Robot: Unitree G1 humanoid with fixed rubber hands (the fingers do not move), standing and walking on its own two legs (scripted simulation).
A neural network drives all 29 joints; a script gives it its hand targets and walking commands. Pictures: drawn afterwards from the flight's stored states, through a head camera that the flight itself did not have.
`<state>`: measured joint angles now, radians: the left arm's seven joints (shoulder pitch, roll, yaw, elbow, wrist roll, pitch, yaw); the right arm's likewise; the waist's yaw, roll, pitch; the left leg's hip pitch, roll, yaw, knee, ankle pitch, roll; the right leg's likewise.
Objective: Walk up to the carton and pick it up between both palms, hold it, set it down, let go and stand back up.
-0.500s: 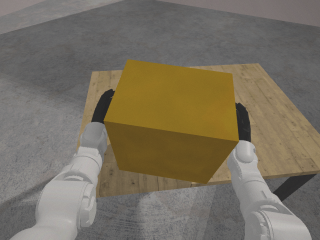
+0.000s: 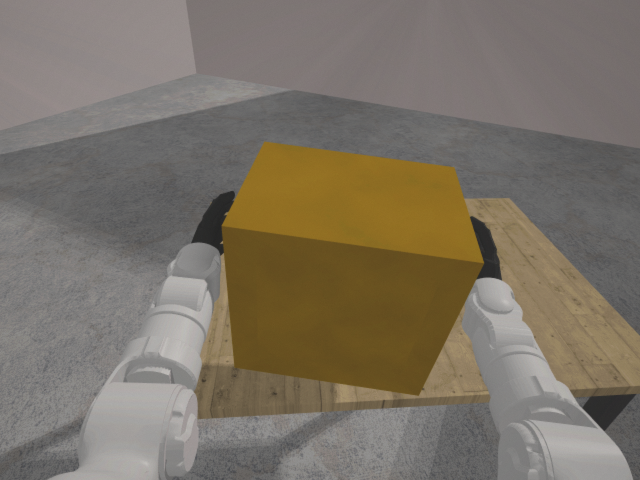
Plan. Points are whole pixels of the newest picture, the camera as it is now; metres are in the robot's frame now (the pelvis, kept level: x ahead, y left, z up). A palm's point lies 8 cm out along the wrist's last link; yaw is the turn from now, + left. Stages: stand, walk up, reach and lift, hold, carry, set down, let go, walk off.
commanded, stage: reach and lift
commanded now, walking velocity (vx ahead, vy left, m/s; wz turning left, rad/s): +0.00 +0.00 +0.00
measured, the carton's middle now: (342, 269) +0.40 -0.02 +0.11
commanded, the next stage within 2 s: hold in 1.64 s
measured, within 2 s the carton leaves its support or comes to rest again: neither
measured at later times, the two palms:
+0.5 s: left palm (190, 239) +0.38 +0.18 +0.18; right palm (476, 254) +0.35 -0.18 +0.18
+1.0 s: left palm (181, 236) +0.37 +0.18 +0.20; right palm (477, 242) +0.35 -0.18 +0.20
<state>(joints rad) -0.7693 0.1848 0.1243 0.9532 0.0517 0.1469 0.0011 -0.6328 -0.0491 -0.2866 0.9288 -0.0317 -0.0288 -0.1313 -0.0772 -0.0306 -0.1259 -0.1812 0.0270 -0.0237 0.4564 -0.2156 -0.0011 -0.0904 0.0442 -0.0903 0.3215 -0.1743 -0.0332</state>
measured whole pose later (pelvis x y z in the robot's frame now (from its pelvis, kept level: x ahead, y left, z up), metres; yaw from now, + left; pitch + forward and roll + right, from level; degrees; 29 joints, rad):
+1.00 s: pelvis -0.01 +0.01 +0.00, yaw +0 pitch -6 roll -2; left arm -0.71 0.13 0.19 0.44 0.17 0.63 0.00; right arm -0.73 -0.11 -0.23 0.78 0.10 0.26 -0.08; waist -0.07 -0.06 -0.08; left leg -0.14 0.02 -0.02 0.43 -0.19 0.01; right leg -0.04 0.03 -0.09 0.29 -0.15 -0.03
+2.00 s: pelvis -0.02 +0.01 +0.00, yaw +0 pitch -7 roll -2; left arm -0.71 0.13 0.19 0.29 0.17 0.77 0.01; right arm -0.79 -0.14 -0.22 0.71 0.16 0.38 -0.07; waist -0.07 -0.06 -0.08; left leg -0.13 0.02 -0.02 0.43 -0.18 0.01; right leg -0.04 0.03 -0.09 0.30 -0.14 -0.03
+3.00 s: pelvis -0.02 +0.01 +0.00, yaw +0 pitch -7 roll -2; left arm -0.71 0.13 0.19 0.30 0.17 0.78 0.01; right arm -0.82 -0.15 -0.22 0.70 0.16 0.43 -0.07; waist -0.07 -0.06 -0.08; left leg -0.13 0.02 -0.02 0.43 -0.18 0.01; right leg -0.04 0.03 -0.09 0.30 -0.14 -0.03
